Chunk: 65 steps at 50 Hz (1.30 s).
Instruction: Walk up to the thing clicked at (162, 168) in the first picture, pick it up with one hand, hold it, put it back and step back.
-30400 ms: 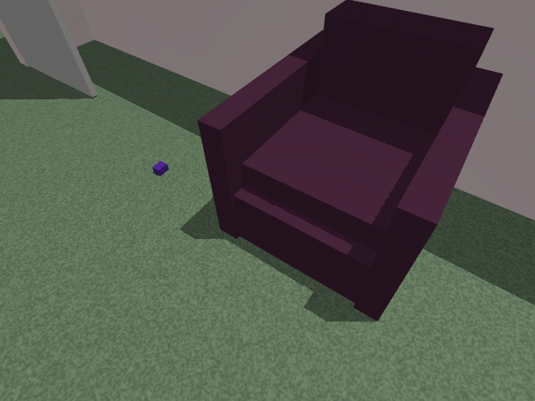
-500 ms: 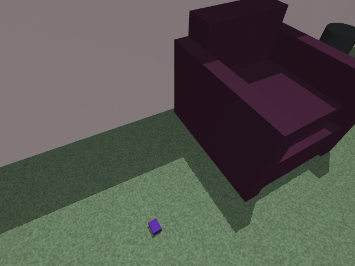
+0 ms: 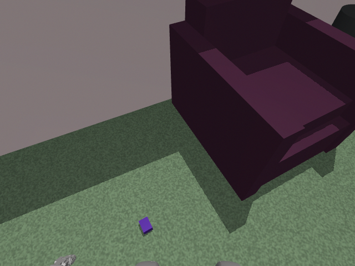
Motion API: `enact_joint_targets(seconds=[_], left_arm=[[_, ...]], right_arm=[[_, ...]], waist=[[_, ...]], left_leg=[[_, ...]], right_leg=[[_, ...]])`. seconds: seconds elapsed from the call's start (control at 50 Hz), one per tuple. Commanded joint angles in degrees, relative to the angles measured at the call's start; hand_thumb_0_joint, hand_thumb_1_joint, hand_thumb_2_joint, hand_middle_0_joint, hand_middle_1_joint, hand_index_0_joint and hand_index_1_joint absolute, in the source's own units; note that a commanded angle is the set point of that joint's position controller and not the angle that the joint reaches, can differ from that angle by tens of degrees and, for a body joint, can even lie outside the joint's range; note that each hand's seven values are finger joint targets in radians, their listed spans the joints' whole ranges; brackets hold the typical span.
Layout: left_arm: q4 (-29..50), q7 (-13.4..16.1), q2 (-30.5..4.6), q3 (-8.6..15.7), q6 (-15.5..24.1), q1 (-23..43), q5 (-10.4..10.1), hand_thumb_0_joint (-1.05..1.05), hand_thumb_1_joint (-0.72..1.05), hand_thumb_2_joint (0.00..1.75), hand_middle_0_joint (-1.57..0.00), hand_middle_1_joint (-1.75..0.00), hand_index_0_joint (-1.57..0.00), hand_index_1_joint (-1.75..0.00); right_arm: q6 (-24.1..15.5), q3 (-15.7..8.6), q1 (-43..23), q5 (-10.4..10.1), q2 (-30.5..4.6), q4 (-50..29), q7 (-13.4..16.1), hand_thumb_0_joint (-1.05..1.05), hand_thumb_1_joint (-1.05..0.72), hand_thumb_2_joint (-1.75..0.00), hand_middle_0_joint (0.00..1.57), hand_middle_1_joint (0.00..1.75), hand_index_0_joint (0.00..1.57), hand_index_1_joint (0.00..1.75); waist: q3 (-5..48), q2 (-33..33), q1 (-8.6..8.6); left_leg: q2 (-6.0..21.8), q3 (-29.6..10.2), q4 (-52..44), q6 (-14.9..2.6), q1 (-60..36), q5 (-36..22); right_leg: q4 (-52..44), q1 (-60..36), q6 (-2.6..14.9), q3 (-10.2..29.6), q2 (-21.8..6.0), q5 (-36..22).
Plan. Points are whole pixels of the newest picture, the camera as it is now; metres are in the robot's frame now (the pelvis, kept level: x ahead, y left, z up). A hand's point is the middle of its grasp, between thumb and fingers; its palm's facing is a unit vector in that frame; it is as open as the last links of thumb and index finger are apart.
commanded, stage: walk up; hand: left
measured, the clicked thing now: (145, 225) +0.38 +0.19 -0.73
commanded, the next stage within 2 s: stand in 1.64 s
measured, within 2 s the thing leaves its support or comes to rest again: neither
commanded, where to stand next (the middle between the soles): +0.02 +0.02 m, yaw +0 degrees
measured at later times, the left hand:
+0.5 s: hand out of the picture +0.08 +0.30 -0.14, palm faces +0.00 -0.93 -0.38, open 7.4 cm
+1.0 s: hand out of the picture +0.06 +0.28 -0.13, palm faces +0.00 -0.94 -0.35, open 7.4 cm
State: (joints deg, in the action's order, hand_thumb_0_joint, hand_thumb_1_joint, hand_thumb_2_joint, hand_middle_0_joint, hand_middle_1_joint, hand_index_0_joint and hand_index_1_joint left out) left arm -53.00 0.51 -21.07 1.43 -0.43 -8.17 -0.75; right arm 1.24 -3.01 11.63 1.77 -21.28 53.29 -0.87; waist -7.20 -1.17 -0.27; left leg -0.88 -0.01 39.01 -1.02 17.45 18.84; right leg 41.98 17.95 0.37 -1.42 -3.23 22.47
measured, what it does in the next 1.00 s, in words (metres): stands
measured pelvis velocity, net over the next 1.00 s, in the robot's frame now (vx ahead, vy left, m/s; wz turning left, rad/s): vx -0.01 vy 0.02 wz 0.00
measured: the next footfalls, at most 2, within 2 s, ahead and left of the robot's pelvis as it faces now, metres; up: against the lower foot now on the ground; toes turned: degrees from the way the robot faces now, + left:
none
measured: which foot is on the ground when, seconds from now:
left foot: down 0.00-1.00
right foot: down 0.00-1.00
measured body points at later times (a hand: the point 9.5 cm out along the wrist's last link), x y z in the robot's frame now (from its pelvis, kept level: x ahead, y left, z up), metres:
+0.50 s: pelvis +0.01 +0.03 +0.01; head +0.04 +0.03 +0.46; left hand +0.08 +0.35 -0.11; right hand +0.13 -0.27 -0.11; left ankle +0.01 +0.16 -0.72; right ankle +0.00 -0.13 -0.72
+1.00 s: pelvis -0.01 +0.02 +0.03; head -0.01 +0.02 +0.48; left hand +0.06 +0.33 -0.10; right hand +0.08 -0.28 -0.10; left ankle +0.01 +0.16 -0.72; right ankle +0.00 -0.13 -0.72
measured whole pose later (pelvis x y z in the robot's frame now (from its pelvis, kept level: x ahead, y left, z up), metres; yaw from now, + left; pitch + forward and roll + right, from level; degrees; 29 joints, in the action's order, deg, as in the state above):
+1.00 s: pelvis -0.01 +0.02 +0.03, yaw +0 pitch -3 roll +0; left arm -66.4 -0.7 -20.4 0.6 0.3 -5.3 0.3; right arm 0.8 -1.2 4.2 0.4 -20.4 65.1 -1.1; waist -3.2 0.6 -0.1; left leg 1.6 -0.5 19.6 1.4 7.9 8.7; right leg 18.5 6.3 -2.5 0.8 -2.4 9.1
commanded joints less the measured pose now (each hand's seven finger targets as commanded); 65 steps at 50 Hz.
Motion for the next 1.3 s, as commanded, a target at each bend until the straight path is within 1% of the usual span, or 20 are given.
enact_joint_targets(seconds=[0.0, 0.04, 0.06, 0.08, 0.1, 0.12, 0.18, 0.22, 0.24, 0.26, 0.28, 0.3, 0.36, 0.4, 0.48, 0.56, 0.68, 1.0, 1.08, 1.28], left_arm=[[1.87, 1.65, -11.49, 3.68, 1.63, -2.35, 0.21, 0.00, 0.90, 0.90, -0.20, -0.30, -0.20, -0.30], [0.66, 1.85, -12.70, 3.45, 3.13, -4.99, 0.66, 0.00, 0.90, 0.90, -0.20, -0.30, -0.20, -0.30], [0.77, 2.03, -16.13, 4.07, 3.85, -4.65, 1.47, 0.00, 0.90, 0.90, -0.20, -0.30, -0.20, -0.30], [0.95, 1.99, -19.02, 4.62, 3.72, -2.41, 1.16, 0.00, 0.90, 0.90, -0.20, -0.30, -0.20, -0.30], [1.77, 2.05, -19.40, 4.44, 3.78, -0.20, 1.24, 0.00, 0.90, 0.90, -0.20, -0.30, -0.20, -0.30], [2.10, 2.13, -18.19, 4.13, 3.89, -0.03, 1.58, 0.00, 0.90, 0.90, -0.20, -0.30, -0.20, -0.30], [2.40, 2.27, -16.85, 3.56, 4.09, 1.89, 2.23, 0.00, 0.90, 0.90, -0.20, -0.30, -0.20, -0.30], [3.00, 1.73, -15.97, 3.00, 3.50, 3.69, 1.58, 0.00, 0.90, 0.90, -0.20, -0.30, -0.20, -0.30], [3.24, 1.40, -14.26, 2.46, 2.99, 3.32, 1.01, 0.00, 0.90, 0.90, -0.20, -0.30, -0.20, -0.30], [3.83, 1.15, -11.38, 1.70, 2.68, 2.34, 0.27, 0.00, 0.90, 0.90, -0.20, -0.30, -0.20, -0.30], [2.72, 1.03, -11.30, 1.61, 1.92, 0.81, -0.05, 0.00, 0.90, 0.90, -0.20, -0.30, -0.20, -0.30], [0.98, 1.10, -12.58, 1.94, 1.79, 0.95, 0.21, 0.00, 0.90, 0.90, -0.20, -0.30, -0.20, -0.30], [-1.52, 0.73, -13.97, 2.05, 2.71, -0.20, 0.72, 0.00, 0.90, 0.90, -0.20, -0.30, -0.20, -0.30], [-1.30, 0.52, -14.78, 1.88, 2.81, 2.79, 0.34, 0.00, 0.90, 0.90, -0.20, -0.30, -0.20, -0.30], [-3.53, 0.51, -13.23, 1.01, 2.28, 3.64, 0.22, 0.00, 0.90, 0.90, -0.20, -0.30, -0.20, -0.30], [-5.65, 0.18, -12.96, 0.85, 2.11, 4.94, 0.45, 0.00, 0.90, 0.90, -0.20, -0.30, -0.20, -0.30], [-8.05, -0.07, -12.45, 1.02, 2.44, 5.92, 0.79, 0.00, 0.90, 0.90, -0.20, -0.30, -0.20, -0.30], [-10.02, -0.47, -11.58, 1.79, 2.00, 6.06, 1.37, 0.00, 0.90, 0.90, -0.20, -0.30, -0.20, -0.30], [-9.99, -0.44, -11.48, 1.87, 2.12, 5.33, 1.44, 0.00, 0.90, 0.90, -0.20, -0.30, -0.20, -0.30], [-9.73, -0.31, -11.43, 1.91, 1.96, 5.01, 1.12, 0.00, 0.90, 0.90, -0.20, -0.30, -0.20, -0.30]], right_arm=[[-1.14, -3.64, -3.96, -0.27, -15.05, -5.63, 0.59, 0.00, -0.90, -0.90, 0.20, 0.30, 0.20, 0.30], [-0.84, -2.72, -6.24, -1.43, -12.55, -5.47, 0.69, 0.00, -0.90, -0.90, 0.20, 0.30, 0.20, 0.30], [-0.74, -2.39, -5.98, -1.93, -11.74, -5.96, 0.70, 0.00, -0.90, -0.90, 0.20, 0.30, 0.20, 0.30], [-0.35, -2.28, -4.85, -1.84, -11.38, -5.83, 0.85, 0.00, -0.90, -0.90, 0.20, 0.30, 0.20, 0.30], [0.10, -2.77, -4.45, -1.43, -11.88, -5.40, 1.02, 0.00, -0.90, -0.90, 0.20, 0.30, 0.20, 0.30], [0.38, -3.04, -5.25, -1.20, -12.13, -5.52, 0.81, 0.00, -0.90, -0.90, 0.20, 0.30, 0.20, 0.30], [-0.42, -2.85, -3.60, -1.81, -10.82, -4.98, 0.32, 0.00, -0.90, -0.90, 0.20, 0.30, 0.20, 0.30], [-1.51, -2.93, -1.10, -1.51, -10.43, -2.91, 0.39, 0.00, -0.90, -0.90, 0.20, 0.30, 0.20, 0.30], [-2.10, -3.37, -0.43, -1.06, -11.90, -1.98, 0.63, 0.00, -0.90, -0.90, 0.20, 0.30, 0.20, 0.30], [-2.60, -3.81, -1.56, -0.28, -14.33, -2.41, 0.88, 0.00, -0.90, -0.90, 0.20, 0.30, 0.20, 0.30], [-2.87, -3.58, -5.34, -1.30, -16.46, -3.40, 0.86, 0.00, -0.90, -0.90, 0.20, 0.30, 0.20, 0.30], [-2.79, -3.38, -7.81, -1.93, -16.32, -3.16, 0.69, 0.00, -0.90, -0.90, 0.20, 0.30, 0.20, 0.30], [-2.21, -1.57, -11.24, -1.93, -13.37, -2.56, 0.86, 0.00, -0.90, -0.90, 0.20, 0.30, 0.20, 0.30], [-2.15, -1.03, -8.92, -2.23, -12.37, -0.19, 0.85, 0.00, -0.90, -0.90, 0.20, 0.30, 0.20, 0.30], [-2.15, -0.76, -11.23, -2.10, -12.72, 1.51, 0.70, 0.00, -0.90, -0.90, 0.20, 0.30, 0.20, 0.30], [-2.05, -0.28, -12.73, -2.19, -11.93, 3.25, 0.59, 0.00, -0.90, -0.90, 0.20, 0.30, 0.20, 0.30], [-2.03, 0.02, -12.81, -2.16, -11.20, 5.86, 0.40, 0.00, -0.90, -0.90, 0.20, 0.30, 0.20, 0.30], [-2.10, -0.29, -11.03, -1.48, -11.03, 8.29, 0.26, 0.00, -0.90, -0.90, 0.20, 0.30, 0.20, 0.30], [-2.11, -0.27, -10.24, -1.53, -10.76, 8.53, 0.27, 0.00, -0.90, -0.90, 0.20, 0.30, 0.20, 0.30], [-2.43, 0.06, -9.07, -1.81, -10.98, 8.51, 0.57, 0.00, -0.90, -0.90, 0.20, 0.30, 0.20, 0.30]], waist=[[7.50, 9.95, -1.24], [9.65, 7.95, -3.26], [10.29, 2.59, -2.57], [9.19, -1.13, -1.47], [8.27, -4.34, -0.54], [7.34, -5.11, -0.71], [8.28, -9.53, 0.55], [10.37, -8.53, 2.21], [12.59, -4.77, 2.16], [14.03, 1.70, 1.31], [14.16, 3.52, -0.25], [12.74, 4.96, -0.72], [10.66, 4.94, -1.45], [11.67, 3.81, 0.28], [10.80, 4.17, -0.38], [8.47, 3.94, -0.37], [8.99, 1.81, 0.00], [6.34, 1.13, 0.16], [6.88, 0.38, 0.13], [9.49, 1.57, 0.07]], left_leg=[[14.39, -16.00, -11.13, -12.50, -0.47, -24.96], [9.44, -9.22, -3.11, -5.62, -0.02, -28.86], [4.94, -5.78, 3.10, -2.18, 2.85, -25.84], [1.73, -3.12, 6.42, -0.19, 4.33, -10.95], [1.53, -2.98, 9.92, -0.37, 3.88, 8.04], [1.77, -4.35, 13.87, -0.64, 5.35, 14.79], [3.70, -4.11, 5.15, -0.96, 5.55, 10.21], [2.05, -0.28, -9.97, -0.95, -3.71, -5.41], [4.43, -2.75, -13.51, -1.78, -11.53, -19.65], [11.38, -13.32, -13.57, -4.37, -16.72, -29.99], [18.26, -18.76, -12.86, -10.15, -11.47, -27.82], [18.21, -17.51, -12.74, -11.16, -5.59, -25.41], [9.42, -7.00, -8.81, -3.24, -3.71, -21.12], [7.01, -5.03, -10.96, -1.23, -8.79, -20.71], [8.86, -6.61, -14.57, -2.49, -10.01, -21.24], [8.73, -6.51, -19.27, -1.43, -9.11, -14.08], [7.79, -4.86, -20.96, -0.43, -11.93, -13.49], [7.64, -5.59, -24.38, 0.23, -9.40, -4.10], [7.60, -5.61, -23.60, 0.01, -9.42, -5.34], [7.92, -5.03, -22.18, 0.14, -10.77, -14.35]], right_leg=[[0.97, -3.02, 2.02, 0.59, 2.97, 5.63], [-12.02, -9.84, 2.93, 5.25, -1.98, -15.91], [-15.47, -11.92, 5.84, 14.16, -8.64, -24.72], [-15.90, -10.57, 12.02, 20.25, -15.73, -30.99], [-15.04, -7.91, 15.57, 22.64, -19.19, -36.83], [-15.66, -7.14, 16.25, 22.15, -19.45, -38.07], [-11.90, -10.99, 11.78, 14.35, -14.43, -42.58], [-6.25, -8.73, 6.48, 7.20, -8.71, -41.41], [-2.28, -4.98, 3.44, 4.56, -5.85, -35.65], [1.38, 1.69, 0.30, 2.50, -1.46, -24.34], [-0.49, -0.98, -0.59, 1.44, 1.12, -6.21], [-2.17, -6.30, -0.06, 2.03, 0.75, 1.40], [-12.30, -10.86, 1.42, 4.62, -2.83, -20.61], [-12.61, -8.57, 2.31, 6.26, -4.51, -25.50], [-15.32, -9.62, 0.79, 4.12, -2.84, -20.65], [-19.74, -10.29, 0.64, 4.72, -3.15, -17.09], [-25.00, -11.08, 0.21, 5.62, -4.21, -18.36], [-27.70, -8.45, 0.17, 6.13, -3.89, -10.27], [-28.29, -8.59, 0.27, 6.40, -3.74, -9.23], [-25.63, -11.00, 0.13, 5.58, -3.90, -18.40]])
